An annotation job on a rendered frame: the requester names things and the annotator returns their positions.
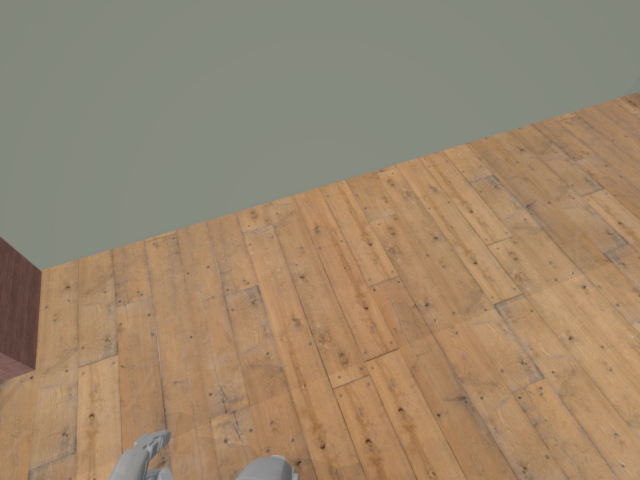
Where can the left robot hand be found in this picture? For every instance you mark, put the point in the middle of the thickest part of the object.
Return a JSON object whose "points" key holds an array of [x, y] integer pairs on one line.
{"points": [[133, 463]]}

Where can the cupboard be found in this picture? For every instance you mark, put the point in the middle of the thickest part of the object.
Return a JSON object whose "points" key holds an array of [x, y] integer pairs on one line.
{"points": [[20, 288]]}

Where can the left robot thigh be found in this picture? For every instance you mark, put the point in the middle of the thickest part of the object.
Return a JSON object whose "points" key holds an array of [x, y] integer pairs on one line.
{"points": [[268, 468]]}

